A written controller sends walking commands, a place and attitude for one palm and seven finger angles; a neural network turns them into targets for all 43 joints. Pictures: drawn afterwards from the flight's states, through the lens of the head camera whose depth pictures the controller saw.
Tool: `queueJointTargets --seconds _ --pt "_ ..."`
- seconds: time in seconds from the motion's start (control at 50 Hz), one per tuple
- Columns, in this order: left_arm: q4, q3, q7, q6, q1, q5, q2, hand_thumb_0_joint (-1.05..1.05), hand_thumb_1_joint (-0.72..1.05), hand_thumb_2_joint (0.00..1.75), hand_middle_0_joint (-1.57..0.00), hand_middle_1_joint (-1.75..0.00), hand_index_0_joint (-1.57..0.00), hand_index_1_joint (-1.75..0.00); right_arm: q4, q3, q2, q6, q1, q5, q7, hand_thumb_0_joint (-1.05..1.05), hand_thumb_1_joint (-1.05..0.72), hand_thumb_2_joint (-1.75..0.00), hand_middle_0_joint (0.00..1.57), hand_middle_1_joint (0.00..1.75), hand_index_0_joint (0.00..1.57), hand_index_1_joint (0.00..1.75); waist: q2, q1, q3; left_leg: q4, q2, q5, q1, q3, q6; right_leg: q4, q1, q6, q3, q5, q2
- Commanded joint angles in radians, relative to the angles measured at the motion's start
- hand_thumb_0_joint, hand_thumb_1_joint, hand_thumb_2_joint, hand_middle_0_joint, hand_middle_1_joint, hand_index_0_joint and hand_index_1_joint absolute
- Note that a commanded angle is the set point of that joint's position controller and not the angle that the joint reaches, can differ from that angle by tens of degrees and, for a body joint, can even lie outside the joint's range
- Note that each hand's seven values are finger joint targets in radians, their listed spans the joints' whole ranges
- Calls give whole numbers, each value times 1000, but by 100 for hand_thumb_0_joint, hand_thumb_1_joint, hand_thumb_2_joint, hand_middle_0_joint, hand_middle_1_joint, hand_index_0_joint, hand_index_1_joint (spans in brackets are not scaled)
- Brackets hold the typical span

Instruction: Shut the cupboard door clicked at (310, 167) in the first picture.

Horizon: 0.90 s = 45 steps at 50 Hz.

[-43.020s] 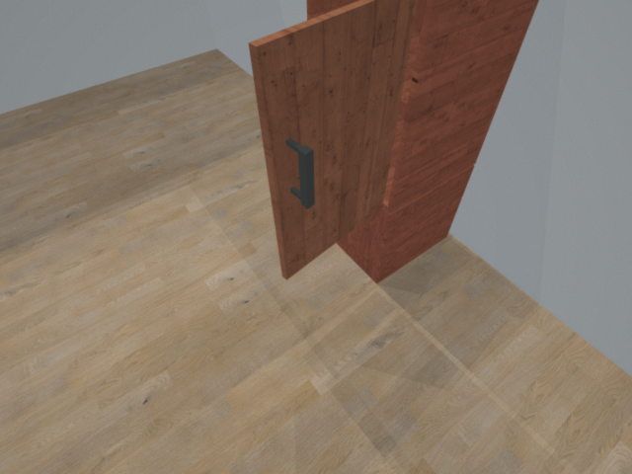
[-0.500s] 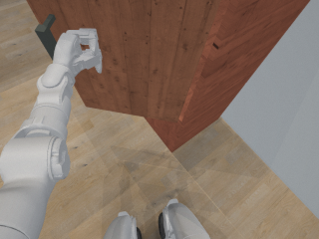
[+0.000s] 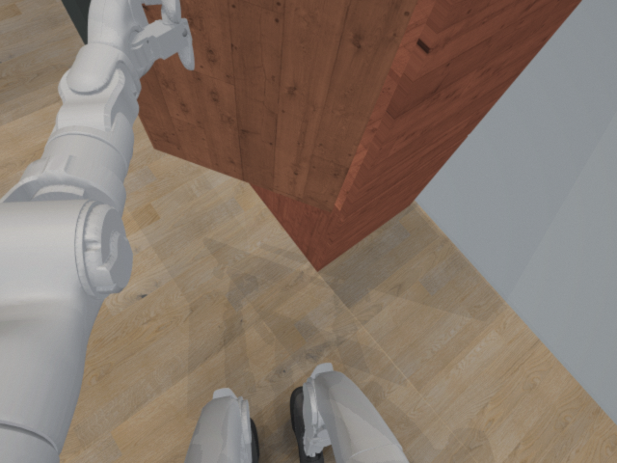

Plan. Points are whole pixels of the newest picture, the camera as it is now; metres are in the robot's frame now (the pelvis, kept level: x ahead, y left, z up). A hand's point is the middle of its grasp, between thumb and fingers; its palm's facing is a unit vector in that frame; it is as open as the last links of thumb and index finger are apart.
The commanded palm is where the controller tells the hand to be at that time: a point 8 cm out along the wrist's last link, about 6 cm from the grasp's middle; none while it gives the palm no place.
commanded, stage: pull the fist back off the door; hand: left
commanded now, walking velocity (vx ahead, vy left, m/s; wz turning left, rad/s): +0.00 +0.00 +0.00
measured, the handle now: out of the picture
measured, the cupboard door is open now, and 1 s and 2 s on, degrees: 34 32 32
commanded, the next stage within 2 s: draw the hand back to the body in 0.80 s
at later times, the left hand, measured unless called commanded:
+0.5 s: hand (181, 58) +0.55 +0.06 +0.12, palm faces +0.11 -0.99 -0.05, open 3.1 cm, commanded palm +0.50 +0.10 +0.11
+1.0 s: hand (187, 95) +0.50 +0.06 +0.12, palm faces +0.11 -0.99 -0.03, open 3.1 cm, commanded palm +0.45 +0.11 +0.13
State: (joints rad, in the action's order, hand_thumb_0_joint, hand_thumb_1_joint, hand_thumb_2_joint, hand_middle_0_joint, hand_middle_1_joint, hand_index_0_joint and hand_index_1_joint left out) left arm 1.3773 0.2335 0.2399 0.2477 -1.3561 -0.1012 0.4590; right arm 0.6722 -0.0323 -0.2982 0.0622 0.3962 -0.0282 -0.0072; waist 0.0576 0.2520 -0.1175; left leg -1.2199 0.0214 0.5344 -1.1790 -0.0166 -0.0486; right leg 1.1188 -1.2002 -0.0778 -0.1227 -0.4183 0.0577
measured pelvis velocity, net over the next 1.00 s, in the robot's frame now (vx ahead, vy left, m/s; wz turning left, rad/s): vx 0.01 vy -0.01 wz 0.00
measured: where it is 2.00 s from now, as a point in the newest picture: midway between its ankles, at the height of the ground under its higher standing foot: (278, 461)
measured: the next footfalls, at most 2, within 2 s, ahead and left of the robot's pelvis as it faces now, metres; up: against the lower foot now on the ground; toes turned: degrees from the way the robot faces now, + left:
none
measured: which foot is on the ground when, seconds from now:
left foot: down 0.00-1.00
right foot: down 0.00-1.00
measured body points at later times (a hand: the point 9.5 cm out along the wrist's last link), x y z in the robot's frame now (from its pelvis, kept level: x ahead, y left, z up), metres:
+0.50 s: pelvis +0.02 -0.01 +0.04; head +0.14 -0.02 +0.47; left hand +0.53 +0.12 +0.13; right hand -0.02 -0.26 -0.08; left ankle +0.01 +0.09 -0.63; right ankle +0.05 -0.08 -0.63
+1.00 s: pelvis +0.01 -0.01 +0.04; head +0.11 -0.02 +0.48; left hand +0.49 +0.11 +0.12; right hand +0.07 -0.25 -0.09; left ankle +0.01 +0.09 -0.63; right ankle +0.05 -0.08 -0.63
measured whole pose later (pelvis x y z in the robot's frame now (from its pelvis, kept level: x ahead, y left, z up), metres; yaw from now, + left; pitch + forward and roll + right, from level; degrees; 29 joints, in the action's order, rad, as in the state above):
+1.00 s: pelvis +0.01 -0.01 +0.04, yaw +0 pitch +19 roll +1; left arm 1.11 0.19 -0.23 0.47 -0.86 -0.01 0.14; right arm 0.64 0.00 -0.22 -0.02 0.31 -0.04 -0.07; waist 0.03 0.13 -0.13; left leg -1.01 0.04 0.48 -0.86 0.03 -0.04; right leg 0.99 -0.93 -0.08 -0.06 -0.40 0.05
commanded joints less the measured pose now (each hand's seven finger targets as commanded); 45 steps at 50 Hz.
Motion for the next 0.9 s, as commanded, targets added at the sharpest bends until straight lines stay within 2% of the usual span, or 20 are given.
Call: queueJointTargets --seconds 0.0,0.02,0.06,0.1,0.14,0.18,0.22,0.3,0.34,0.4,0.44,0.52,0.54,0.58,0.66,0.72,0.74,0.78,0.82,0.88 --pt "-233 114 -322 65 -467 6 24 0 90 90 -130 -150 -130 -150 -49 58 -147 4 260 -38 -46 0 -90 -90 20 30 20 30 126 47 -610 135 -38 -382 404 -113 24 -125 280 53 130 248 -26" --pt "-248 115 -393 86 -446 36 2 0 90 90 -130 -150 -130 -150 -54 62 -142 0 264 -49 -63 0 -90 -90 20 30 20 30 122 37 -627 130 -34 -399 410 -103 28 -125 298 55 133 275 -26" --pt "-320 128 -526 155 -459 141 28 0 90 90 -130 -150 -130 -150 -55 69 -141 -3 270 -74 -87 0 -90 -90 20 30 20 30 128 24 -674 108 -37 -451 424 -94 31 -100 292 60 128 321 -21" --pt "-327 71 -572 193 -435 232 16 0 90 90 -130 -150 -130 -150 -36 85 -139 -14 285 -79 -111 0 -90 -90 20 30 20 30 111 34 -670 114 -37 -453 413 -77 29 -113 329 64 132 348 -21" --pt "-359 54 -566 219 -420 270 40 0 90 90 -130 -150 -130 -150 -35 97 -141 -28 303 -77 -118 0 -90 -90 20 30 20 30 84 28 -683 146 -25 -439 402 -58 21 -138 430 65 139 380 -20" --pt "-357 69 -527 220 -380 237 53 0 90 90 -130 -150 -130 -150 -44 100 -140 -40 298 -62 -111 0 -90 -90 20 30 20 30 41 18 -693 175 -15 -416 386 -44 16 -165 523 67 151 411 -19" --pt "-332 116 -492 200 -343 188 89 0 90 90 -130 -150 -130 -150 -52 97 -138 -51 292 -47 -97 0 -90 -90 20 30 20 30 -24 6 -658 210 -7 -357 328 -28 10 -203 626 71 171 406 -24" --pt "-354 164 -460 209 -181 122 82 0 90 90 -130 -150 -130 -150 -76 88 -118 -56 263 -33 -85 0 -90 -90 20 30 20 30 -42 -49 -608 251 1 -343 289 2 12 -238 742 69 204 459 -36" --pt "-370 139 -453 239 -84 120 35 0 90 90 -130 -150 -130 -150 -82 89 -109 -53 248 -31 -87 0 -90 -90 20 30 20 30 -70 -64 -557 260 2 -333 273 12 11 -248 764 70 214 480 -40" --pt "-355 61 -440 270 -6 135 -55 0 90 90 -130 -150 -130 -150 -68 97 -107 -49 236 -30 -94 0 -90 -90 20 30 20 30 -74 -56 -463 270 1 -313 296 18 10 -262 699 71 202 439 -38" --pt "-348 2 -421 265 52 121 -132 0 90 90 -130 -150 -130 -150 -72 103 -106 -53 217 -22 -97 0 -90 -90 20 30 20 30 -87 -54 -419 280 6 -289 308 25 10 -288 683 73 205 403 -41" --pt "-416 -43 -396 267 41 71 -195 0 90 90 -130 -150 -130 -150 -76 109 -103 -57 181 -10 -87 0 -90 -90 20 30 20 30 -71 -62 -407 293 15 -268 356 26 10 -315 676 69 207 344 -47" --pt "-476 -57 -395 281 25 62 -206 0 90 90 -130 -150 -130 -150 -79 113 -102 -56 170 -9 -84 0 -90 -90 20 30 20 30 -49 -65 -436 293 16 -282 390 25 9 -311 678 68 202 353 -47" --pt "-572 -99 -406 315 2 55 -252 0 90 90 -130 -150 -130 -150 -73 118 -97 -48 152 -10 -80 0 -90 -90 20 30 20 30 30 -69 -498 290 8 -354 507 12 14 -280 630 62 168 407 -39" --pt "-648 -118 -446 360 -7 68 -256 0 90 90 -130 -150 -130 -150 -58 120 -96 -38 122 -13 -72 0 -90 -90 20 30 20 30 2 -68 -519 285 0 -390 560 -2 16 -252 597 65 149 417 -36" --pt "-567 -107 -479 346 40 105 -238 0 90 90 -130 -150 -130 -150 -54 112 -91 -45 88 -13 -67 0 -90 -90 20 30 20 30 -38 -73 -447 297 7 -323 484 3 14 -256 599 70 152 372 -41" --pt "-531 -81 -492 335 46 118 -205 0 90 90 -130 -150 -130 -150 -53 109 -93 -49 85 -14 -64 0 -90 -90 20 30 20 30 -76 -77 -416 304 10 -293 445 3 12 -260 612 71 156 351 -42" --pt "-485 -52 -510 315 60 131 -173 0 90 90 -130 -150 -130 -150 -62 101 -90 -58 68 -14 -58 0 -90 -90 20 30 20 30 -71 -87 -402 311 16 -265 409 11 10 -267 633 73 167 335 -46" --pt "-444 -50 -513 290 65 125 -182 0 90 90 -130 -150 -130 -150 -72 95 -89 -62 55 -12 -54 0 -90 -90 20 30 20 30 -114 -81 -392 309 17 -251 378 14 7 -276 650 76 175 331 -48" --pt "-405 -48 -498 278 42 106 -195 0 90 90 -130 -150 -130 -150 -76 90 -90 -60 54 -13 -50 0 -90 -90 20 30 20 30 -120 -75 -412 306 19 -245 369 11 8 -272 651 76 174 325 -48"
